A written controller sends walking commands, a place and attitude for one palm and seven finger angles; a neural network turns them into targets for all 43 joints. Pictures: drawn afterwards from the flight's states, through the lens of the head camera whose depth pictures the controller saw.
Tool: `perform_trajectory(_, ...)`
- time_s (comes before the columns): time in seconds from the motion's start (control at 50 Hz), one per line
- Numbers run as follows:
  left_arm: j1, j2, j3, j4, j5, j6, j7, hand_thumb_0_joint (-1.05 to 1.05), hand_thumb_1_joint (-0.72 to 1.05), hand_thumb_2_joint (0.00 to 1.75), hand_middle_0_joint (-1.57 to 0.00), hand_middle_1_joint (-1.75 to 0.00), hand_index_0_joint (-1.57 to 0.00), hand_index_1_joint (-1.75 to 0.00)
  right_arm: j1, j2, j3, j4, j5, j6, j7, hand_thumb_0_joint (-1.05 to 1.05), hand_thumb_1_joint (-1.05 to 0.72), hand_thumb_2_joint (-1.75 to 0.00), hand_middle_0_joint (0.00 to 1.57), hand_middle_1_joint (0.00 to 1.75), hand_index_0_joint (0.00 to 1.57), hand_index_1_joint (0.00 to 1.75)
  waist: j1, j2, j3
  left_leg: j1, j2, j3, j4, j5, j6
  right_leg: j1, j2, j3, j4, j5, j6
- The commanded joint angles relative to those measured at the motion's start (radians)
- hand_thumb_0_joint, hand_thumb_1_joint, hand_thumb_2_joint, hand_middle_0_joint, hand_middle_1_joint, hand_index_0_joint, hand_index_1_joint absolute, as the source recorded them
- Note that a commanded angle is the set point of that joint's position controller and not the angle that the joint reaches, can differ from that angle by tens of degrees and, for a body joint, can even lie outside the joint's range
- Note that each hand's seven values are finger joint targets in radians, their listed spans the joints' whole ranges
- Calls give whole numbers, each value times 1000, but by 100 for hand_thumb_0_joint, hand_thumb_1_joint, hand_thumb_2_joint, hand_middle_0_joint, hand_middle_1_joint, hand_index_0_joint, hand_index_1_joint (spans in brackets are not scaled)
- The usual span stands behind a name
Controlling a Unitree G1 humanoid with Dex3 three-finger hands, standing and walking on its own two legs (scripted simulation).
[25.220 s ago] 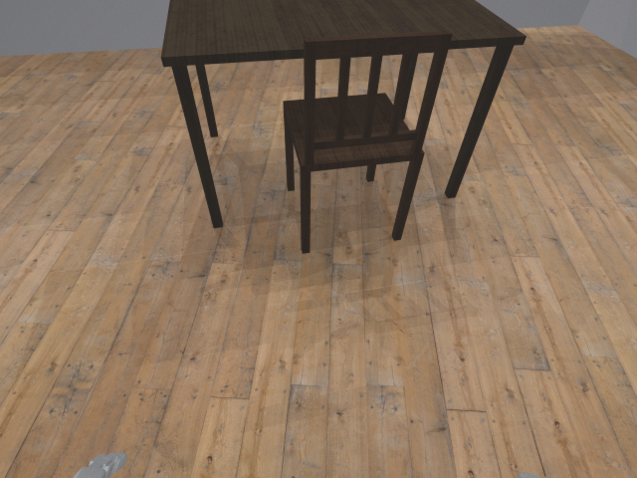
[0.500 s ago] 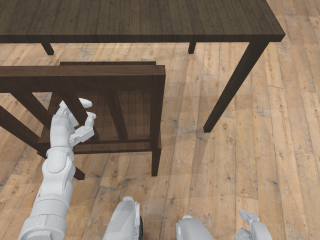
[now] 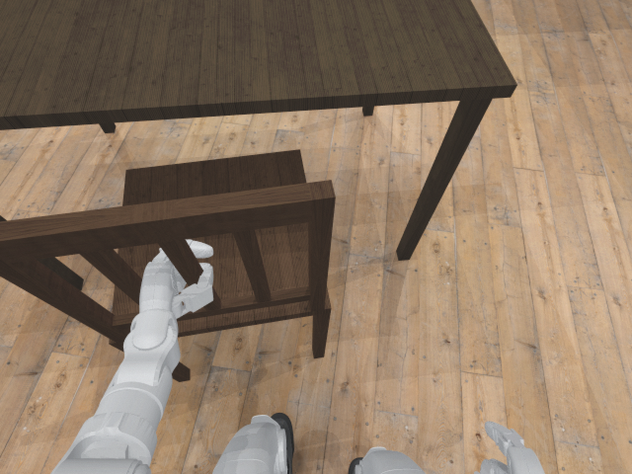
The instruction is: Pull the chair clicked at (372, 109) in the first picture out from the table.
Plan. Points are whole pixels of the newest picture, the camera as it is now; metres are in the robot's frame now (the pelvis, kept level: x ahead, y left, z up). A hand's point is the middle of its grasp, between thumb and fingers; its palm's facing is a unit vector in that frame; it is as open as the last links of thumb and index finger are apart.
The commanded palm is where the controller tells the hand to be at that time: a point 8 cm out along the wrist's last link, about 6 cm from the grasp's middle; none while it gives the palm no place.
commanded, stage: step backward, pulling the chair out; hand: left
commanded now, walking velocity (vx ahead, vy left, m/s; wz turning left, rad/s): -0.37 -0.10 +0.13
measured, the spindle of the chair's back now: (194, 276) +0.39 +0.19 -0.08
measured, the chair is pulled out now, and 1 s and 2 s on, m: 0.10 0.23 0.30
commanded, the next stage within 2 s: none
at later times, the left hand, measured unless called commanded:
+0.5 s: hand (222, 331) +0.29 +0.13 -0.05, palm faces +0.01 -0.99 -0.17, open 5.5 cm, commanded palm +0.28 +0.18 -0.05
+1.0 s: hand (219, 381) +0.23 +0.13 -0.05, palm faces +0.05 -0.98 -0.18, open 5.5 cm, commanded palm +0.21 +0.17 -0.05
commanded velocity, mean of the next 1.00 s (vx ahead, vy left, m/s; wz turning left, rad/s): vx -0.38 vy -0.03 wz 0.10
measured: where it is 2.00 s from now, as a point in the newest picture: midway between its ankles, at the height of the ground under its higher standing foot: outside the picture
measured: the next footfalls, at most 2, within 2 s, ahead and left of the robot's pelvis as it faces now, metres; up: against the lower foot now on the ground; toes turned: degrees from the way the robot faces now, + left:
left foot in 0.36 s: +0.06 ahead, +0.11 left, +0.00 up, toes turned +1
left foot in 0.96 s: -0.14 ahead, +0.14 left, +0.00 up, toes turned +5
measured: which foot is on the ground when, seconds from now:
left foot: down 0.00-0.22, up 0.24-0.34, down 0.36-0.76, up 0.78-0.94, down 0.96-1.00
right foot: down 0.00-1.00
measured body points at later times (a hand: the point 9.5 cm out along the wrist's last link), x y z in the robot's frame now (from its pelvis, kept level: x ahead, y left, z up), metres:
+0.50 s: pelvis -0.04 +0.00 +0.01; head +0.03 +0.00 +0.45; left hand +0.29 +0.18 -0.04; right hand +0.08 -0.27 -0.11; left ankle +0.02 +0.11 -0.72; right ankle -0.01 -0.13 -0.72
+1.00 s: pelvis -0.11 -0.01 +0.00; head -0.03 -0.01 +0.45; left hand +0.22 +0.18 -0.04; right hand -0.01 -0.29 -0.12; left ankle -0.12 +0.14 -0.72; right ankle -0.01 -0.13 -0.72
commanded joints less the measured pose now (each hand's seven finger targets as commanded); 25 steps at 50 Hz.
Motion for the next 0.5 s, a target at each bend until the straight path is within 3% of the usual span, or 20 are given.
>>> perform_trajectory(0.0,-138,154,-25,-217,62,-43,0,0,90,90,-50,-145,-50,-145,26,-141,-51,-86,2,-56,-17,0,-90,-90,20,30,20,30,26,121,-473,403,191,-258,-169,123,47,85,-65,32,-79,56,-13)
perform_trajectory(0.04,-181,156,-32,-200,67,-46,4,0,90,90,-50,-145,-50,-145,25,-140,-52,-71,2,-70,-23,0,-90,-90,20,30,20,30,22,108,-445,389,182,-243,-176,34,41,78,-76,44,-106,39,-12)
perform_trajectory(0.06,-197,186,-14,-193,71,-46,10,0,90,90,-50,-145,-50,-145,27,-146,-56,-63,-1,-76,-28,0,-90,-90,20,30,20,30,24,105,-437,377,174,-232,-171,8,38,81,-85,59,-119,36,-11)
perform_trajectory(0.08,-217,166,-34,-176,71,-48,13,0,90,90,-50,-145,-50,-145,28,-138,-53,-52,1,-81,-28,0,-90,-90,20,30,20,30,22,103,-425,377,163,-220,-160,-8,32,79,-98,76,-142,44,-11)
perform_trajectory(0.12,-274,166,-52,-138,73,-54,20,0,90,90,-50,-145,-50,-145,28,-133,-53,-37,2,-91,-34,0,-90,-90,20,30,20,30,17,36,-391,360,124,-179,-123,-94,13,59,-136,125,-206,20,-9)
perform_trajectory(0.16,-309,215,-31,-88,76,-60,32,0,90,90,-50,-145,-50,-145,34,-138,-56,-18,4,-99,-40,0,-90,-90,20,30,20,30,11,-59,-353,332,68,-133,-40,-167,-19,27,-221,229,-284,-35,-28)
perform_trajectory(0.2,-338,186,-63,-31,82,-61,42,0,90,90,-50,-145,-50,-145,9,-126,-46,7,8,-100,-40,0,-90,-90,20,30,20,30,21,-109,-300,337,10,-96,95,-171,-52,-39,-319,289,-349,-71,-59)
perform_trajectory(0.24,-335,170,-71,7,86,-61,46,0,90,90,-50,-145,-50,-145,-12,-125,-36,19,4,-107,-43,0,-90,-90,20,30,20,30,38,-101,-298,282,0,-124,131,-190,-54,20,-333,267,-325,54,-67)
perform_trajectory(0.26,-327,182,-66,18,88,-57,49,0,90,90,-50,-145,-50,-145,-11,-137,-40,35,4,-110,-47,0,-90,-90,20,30,20,30,34,-87,-306,278,0,-132,102,-170,-55,50,-337,254,-301,143,-74)
perform_trajectory(0.3,-324,159,-77,45,81,-55,44,0,90,90,-50,-145,-50,-145,2,-137,-34,56,5,-119,-52,0,-90,-90,20,30,20,30,37,-126,-296,261,14,-151,-4,-105,-49,126,-298,191,-233,291,-47)
perform_trajectory(0.36,-343,151,-79,68,82,-60,36,0,90,90,-50,-145,-50,-145,25,-165,-48,72,3,-126,-55,0,-90,-90,20,30,20,30,42,-103,-277,301,88,-207,-139,252,-10,160,-185,107,-145,444,24)
perform_trajectory(0.4,-357,91,-114,31,85,-63,23,0,90,90,-50,-145,-50,-145,34,-144,-41,64,-2,-118,-48,0,-90,-90,20,30,20,30,44,-11,-390,393,143,-267,-149,436,30,165,-133,70,-69,402,18)
perform_trajectory(0.42,-371,80,-119,20,88,-65,18,0,90,90,-50,-145,-50,-145,36,-141,-44,63,-5,-118,-46,0,-90,-90,20,30,20,30,42,7,-432,434,163,-282,-134,509,41,155,-121,70,-56,369,14)
perform_trajectory(0.48,-334,73,-117,9,99,-58,15,0,90,90,-50,-145,-50,-145,42,-137,-53,44,-19,-115,-33,0,-90,-90,20,30,20,30,36,82,-466,482,201,-309,-151,561,57,112,-95,58,-17,163,1)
